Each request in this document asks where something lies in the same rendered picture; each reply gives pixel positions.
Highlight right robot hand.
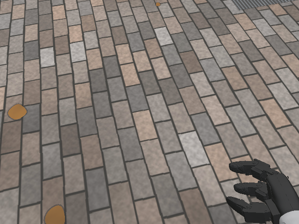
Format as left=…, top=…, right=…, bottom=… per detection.
left=226, top=159, right=299, bottom=224

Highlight right robot forearm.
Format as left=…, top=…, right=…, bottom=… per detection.
left=279, top=210, right=299, bottom=224

